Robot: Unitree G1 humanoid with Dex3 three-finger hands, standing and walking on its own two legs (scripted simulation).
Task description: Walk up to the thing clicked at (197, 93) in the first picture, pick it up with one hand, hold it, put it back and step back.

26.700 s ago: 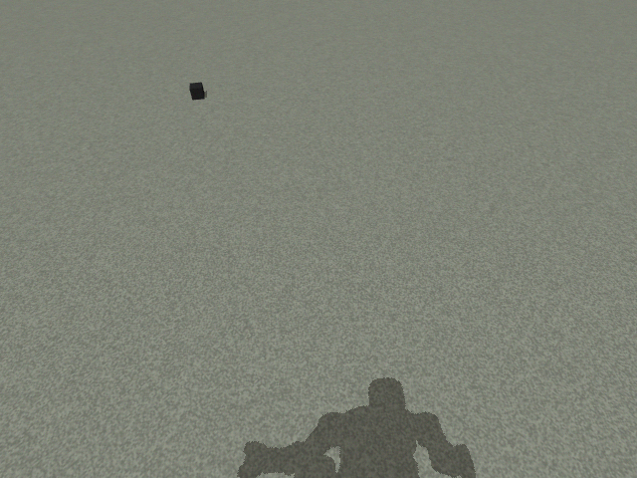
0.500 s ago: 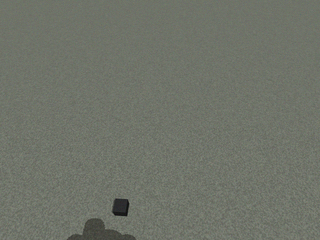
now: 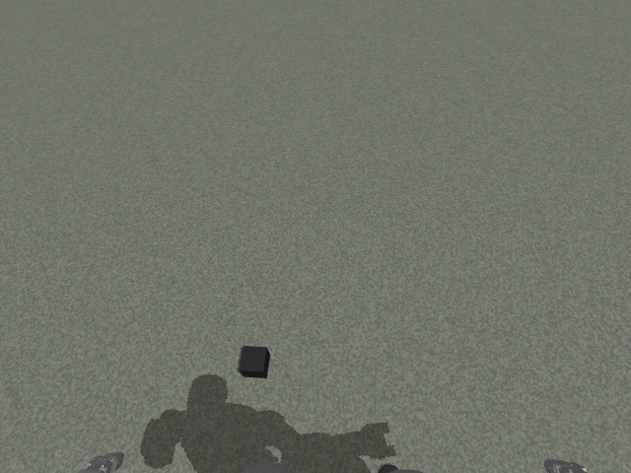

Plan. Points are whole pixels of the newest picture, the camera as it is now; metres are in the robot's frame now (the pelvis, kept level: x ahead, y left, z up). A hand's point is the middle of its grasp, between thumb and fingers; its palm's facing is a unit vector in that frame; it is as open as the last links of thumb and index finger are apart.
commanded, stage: walk up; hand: left
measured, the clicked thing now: (255, 362) +0.46 +0.24 -0.74
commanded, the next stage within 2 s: none
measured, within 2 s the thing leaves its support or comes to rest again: neither
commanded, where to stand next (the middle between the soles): +0.08 -0.01 m, yaw +1 degrees
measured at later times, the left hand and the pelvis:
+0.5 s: hand out of the picture +0.04 +0.31 -0.18, palm faces -0.09 -0.95 -0.30, open 7.4 cm; pelvis -0.03 +0.03 -0.01, yaw -4 degrees
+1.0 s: hand out of the picture +0.07 +0.23 -0.11, palm faces +0.03 -0.84 -0.54, open 7.4 cm; pelvis -0.01 -0.05 -0.01, yaw -1 degrees
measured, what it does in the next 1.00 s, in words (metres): steps on the spot: left foot, then right foot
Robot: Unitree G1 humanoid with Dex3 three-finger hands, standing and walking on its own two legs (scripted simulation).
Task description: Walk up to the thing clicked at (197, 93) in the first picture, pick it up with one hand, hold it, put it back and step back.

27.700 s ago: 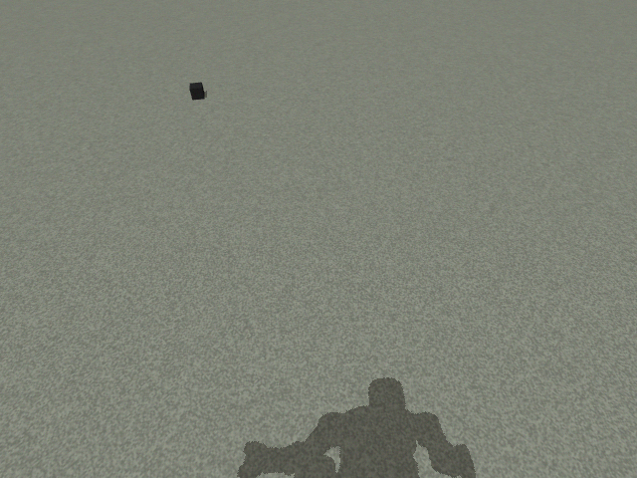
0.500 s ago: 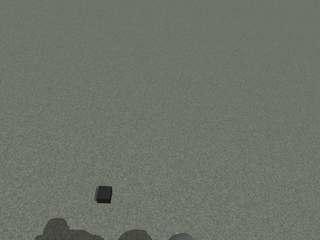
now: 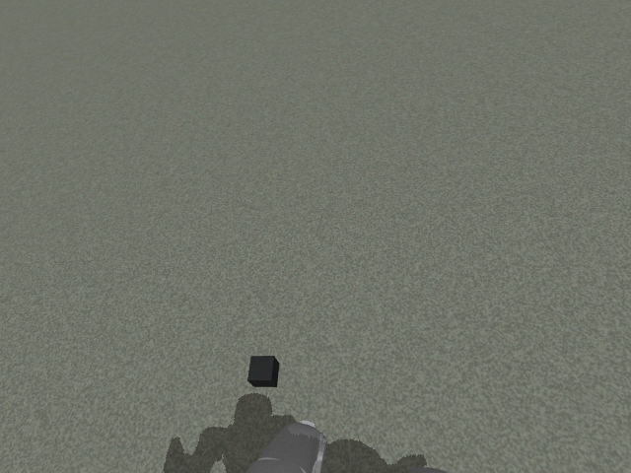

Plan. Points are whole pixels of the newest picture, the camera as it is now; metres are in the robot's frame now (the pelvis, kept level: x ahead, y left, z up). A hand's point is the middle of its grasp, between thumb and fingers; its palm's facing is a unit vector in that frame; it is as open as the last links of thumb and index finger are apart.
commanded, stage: walk up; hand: left
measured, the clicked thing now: (264, 371) +0.47 +0.30 -0.73
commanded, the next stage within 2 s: none
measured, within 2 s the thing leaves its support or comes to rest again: neither
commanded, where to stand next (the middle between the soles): +0.09 +0.05 m, yaw +2 degrees
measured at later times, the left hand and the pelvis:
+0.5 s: hand out of the picture +0.00 +0.35 -0.18, palm faces +0.11 -0.93 -0.36, open 7.4 cm; pelvis -0.02 +0.06 -0.02, yaw +6 degrees
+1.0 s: hand out of the picture +0.00 +0.37 -0.13, palm faces +0.03 -0.82 -0.57, open 7.4 cm; pelvis -0.04 +0.06 -0.03, yaw +4 degrees
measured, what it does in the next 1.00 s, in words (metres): steps on the spot: left foot, then right foot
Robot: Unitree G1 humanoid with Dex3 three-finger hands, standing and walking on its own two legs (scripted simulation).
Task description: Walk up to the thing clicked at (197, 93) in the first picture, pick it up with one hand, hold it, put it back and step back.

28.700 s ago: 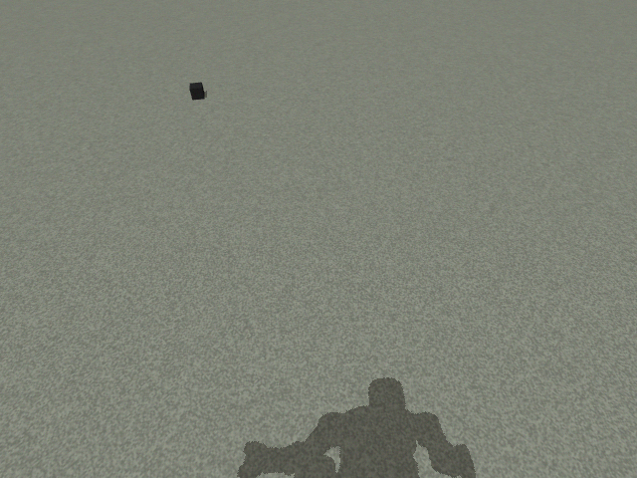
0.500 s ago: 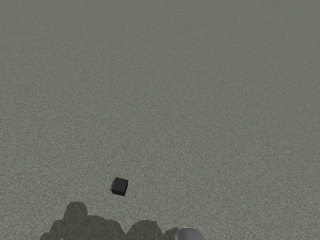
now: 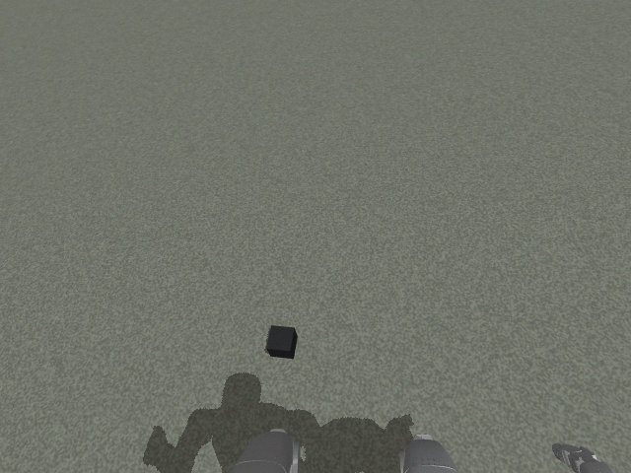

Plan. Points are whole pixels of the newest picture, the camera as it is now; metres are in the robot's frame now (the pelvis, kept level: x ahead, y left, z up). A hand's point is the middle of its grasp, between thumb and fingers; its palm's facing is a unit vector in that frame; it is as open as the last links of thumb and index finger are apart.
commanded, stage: walk up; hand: left
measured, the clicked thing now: (282, 342) +0.53 +0.20 -0.70
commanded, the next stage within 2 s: none
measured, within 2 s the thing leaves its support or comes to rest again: neither
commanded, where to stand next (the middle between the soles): +0.13 -0.02 m, yaw -3 degrees
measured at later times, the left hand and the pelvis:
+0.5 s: hand out of the picture +0.08 +0.24 -0.15, palm faces -0.09 -0.94 -0.34, open 7.4 cm; pelvis +0.02 -0.04 +0.00, yaw -5 degrees
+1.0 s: hand out of the picture +0.13 +0.37 -0.11, palm faces -0.02 -0.78 -0.62, open 7.4 cm; pelvis +0.04 +0.03 -0.02, yaw -1 degrees
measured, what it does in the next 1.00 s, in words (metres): steps on the spot: left foot, then right foot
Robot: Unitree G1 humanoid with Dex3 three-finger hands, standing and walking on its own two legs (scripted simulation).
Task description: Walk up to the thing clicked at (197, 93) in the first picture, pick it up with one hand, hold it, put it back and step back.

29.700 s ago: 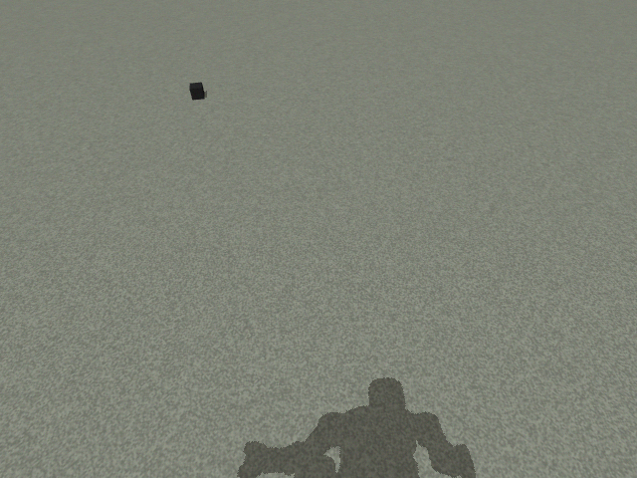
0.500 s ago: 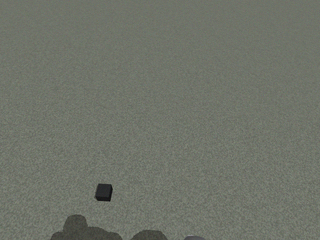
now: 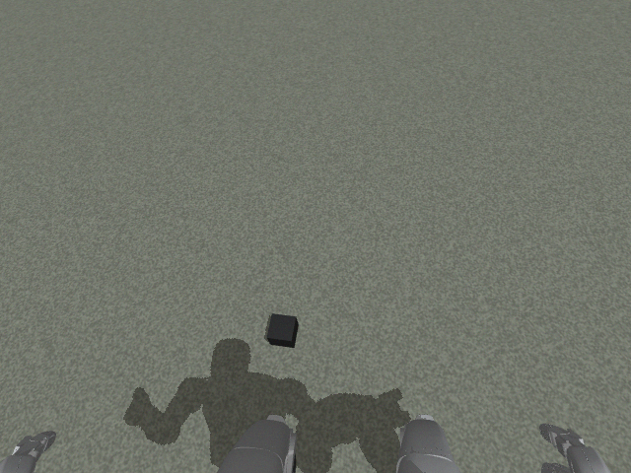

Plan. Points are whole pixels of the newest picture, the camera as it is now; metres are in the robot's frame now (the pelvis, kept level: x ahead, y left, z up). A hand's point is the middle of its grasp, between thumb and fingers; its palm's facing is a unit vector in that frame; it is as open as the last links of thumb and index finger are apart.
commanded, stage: walk up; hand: left
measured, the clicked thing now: (283, 330) +0.48 +0.18 -0.68
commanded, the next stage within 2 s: none
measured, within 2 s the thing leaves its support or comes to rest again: neither
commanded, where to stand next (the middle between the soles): +0.09 -0.05 m, yaw -1 degrees
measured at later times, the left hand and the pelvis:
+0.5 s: hand out of the picture +0.03 +0.17 -0.15, palm faces -0.03 -0.93 -0.38, open 7.4 cm; pelvis -0.05 -0.11 -0.01, yaw +0 degrees
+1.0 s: hand out of the picture -0.04 +0.34 -0.10, palm faces -0.01 -0.79 -0.61, open 7.4 cm; pelvis -0.03 +0.00 +0.00, yaw +0 degrees
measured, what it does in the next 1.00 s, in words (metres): steps on the spot: right foot, then left foot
